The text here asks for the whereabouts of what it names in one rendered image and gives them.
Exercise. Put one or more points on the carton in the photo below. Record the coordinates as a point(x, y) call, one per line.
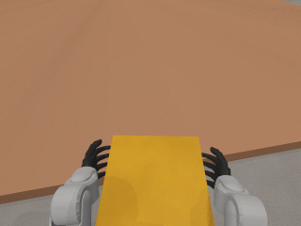
point(155, 181)

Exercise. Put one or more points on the left robot hand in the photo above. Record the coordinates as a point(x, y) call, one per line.
point(91, 159)

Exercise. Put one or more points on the right robot hand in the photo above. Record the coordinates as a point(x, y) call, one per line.
point(220, 166)

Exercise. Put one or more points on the robot right forearm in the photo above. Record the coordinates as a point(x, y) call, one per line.
point(236, 204)

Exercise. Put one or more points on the robot left forearm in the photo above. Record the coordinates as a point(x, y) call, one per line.
point(71, 204)

